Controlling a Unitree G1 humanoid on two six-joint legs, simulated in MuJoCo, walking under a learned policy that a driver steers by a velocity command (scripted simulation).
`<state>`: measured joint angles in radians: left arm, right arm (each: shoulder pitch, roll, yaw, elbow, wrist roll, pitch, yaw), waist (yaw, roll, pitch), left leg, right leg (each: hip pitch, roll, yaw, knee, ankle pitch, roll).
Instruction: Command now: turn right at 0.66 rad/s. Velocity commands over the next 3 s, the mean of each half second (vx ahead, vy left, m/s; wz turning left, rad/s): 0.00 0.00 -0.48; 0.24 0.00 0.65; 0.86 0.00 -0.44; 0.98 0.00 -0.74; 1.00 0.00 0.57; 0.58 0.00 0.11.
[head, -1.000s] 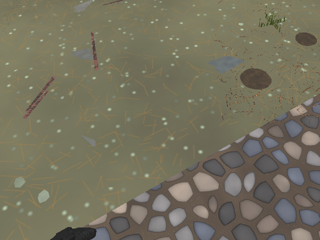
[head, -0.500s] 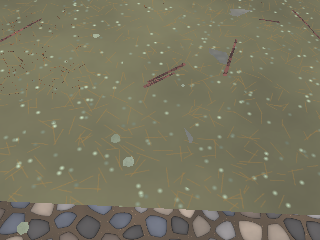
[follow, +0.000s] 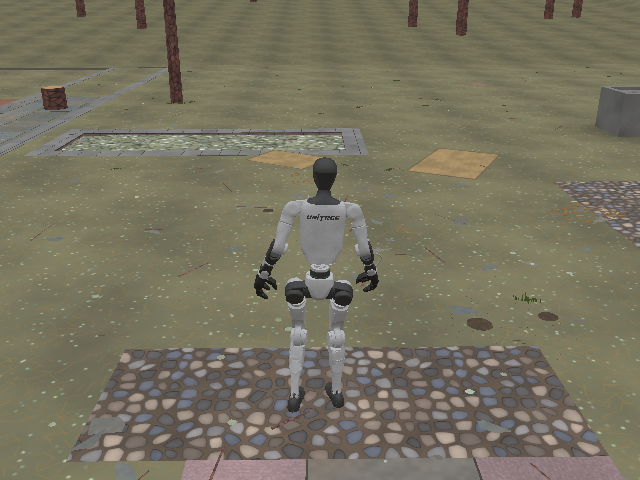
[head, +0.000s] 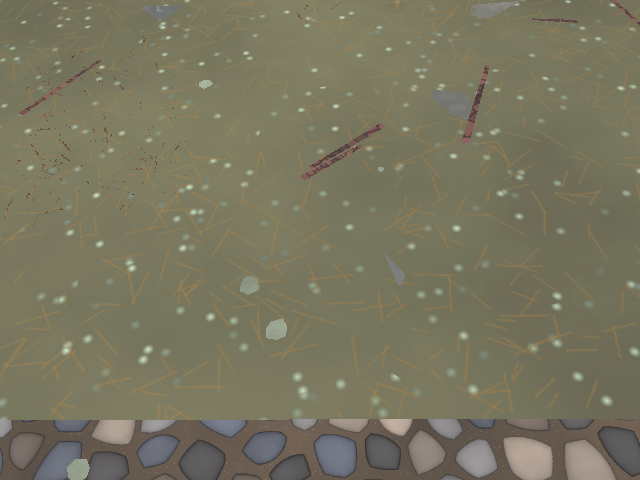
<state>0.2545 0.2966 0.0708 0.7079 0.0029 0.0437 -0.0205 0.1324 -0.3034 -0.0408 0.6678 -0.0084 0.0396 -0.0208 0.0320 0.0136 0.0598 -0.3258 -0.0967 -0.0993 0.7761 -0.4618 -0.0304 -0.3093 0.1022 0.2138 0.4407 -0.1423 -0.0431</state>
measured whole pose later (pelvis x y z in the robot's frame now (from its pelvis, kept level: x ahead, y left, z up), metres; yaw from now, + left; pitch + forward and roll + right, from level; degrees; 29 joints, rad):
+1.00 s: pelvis +0.03 +0.07 -0.02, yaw +10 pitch +1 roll -1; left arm 0.27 0.36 0.08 0.77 0.04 0.01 -0.01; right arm 0.18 -0.34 -0.07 0.67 -0.02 0.01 0.07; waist 0.02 -0.07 0.00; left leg -0.26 -0.01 0.10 0.62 -0.39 0.09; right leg -0.24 -0.13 -0.15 0.87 -0.47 0.00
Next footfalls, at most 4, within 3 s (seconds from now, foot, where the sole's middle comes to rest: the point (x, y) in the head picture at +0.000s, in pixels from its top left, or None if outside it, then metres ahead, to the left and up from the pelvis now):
0.12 left None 0.03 0.11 -0.78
0.52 right None -0.02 -0.10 -0.78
0.94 left None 0.02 0.15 -0.78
1.40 right None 0.44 0.13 -0.78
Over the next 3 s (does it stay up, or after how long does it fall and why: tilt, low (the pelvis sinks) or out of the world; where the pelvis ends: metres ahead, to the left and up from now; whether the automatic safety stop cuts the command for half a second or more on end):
stays up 1.60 -0.10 -0.01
